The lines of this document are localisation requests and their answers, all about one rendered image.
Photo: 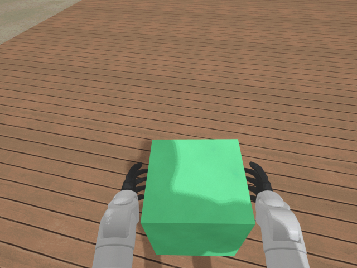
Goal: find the robot right hand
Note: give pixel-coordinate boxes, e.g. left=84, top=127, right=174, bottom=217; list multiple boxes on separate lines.
left=244, top=162, right=273, bottom=202

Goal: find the robot left forearm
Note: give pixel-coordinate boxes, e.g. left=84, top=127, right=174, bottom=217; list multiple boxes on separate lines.
left=92, top=190, right=139, bottom=268

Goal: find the carton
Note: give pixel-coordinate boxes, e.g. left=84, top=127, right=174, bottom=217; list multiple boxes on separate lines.
left=141, top=139, right=255, bottom=256

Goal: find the robot right forearm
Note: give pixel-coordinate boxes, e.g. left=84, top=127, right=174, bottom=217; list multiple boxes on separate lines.
left=255, top=190, right=310, bottom=268

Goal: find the robot left hand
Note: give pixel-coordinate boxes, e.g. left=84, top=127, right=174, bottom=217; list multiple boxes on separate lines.
left=121, top=162, right=148, bottom=200

